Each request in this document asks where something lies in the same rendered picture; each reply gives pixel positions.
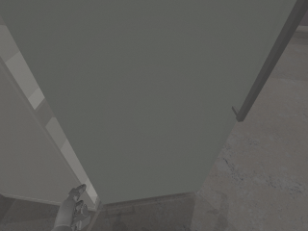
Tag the handle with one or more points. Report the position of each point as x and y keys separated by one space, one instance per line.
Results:
x=299 y=10

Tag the fridge door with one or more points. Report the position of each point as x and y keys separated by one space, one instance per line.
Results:
x=144 y=89

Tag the robot left hand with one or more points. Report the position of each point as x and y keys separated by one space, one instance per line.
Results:
x=69 y=208

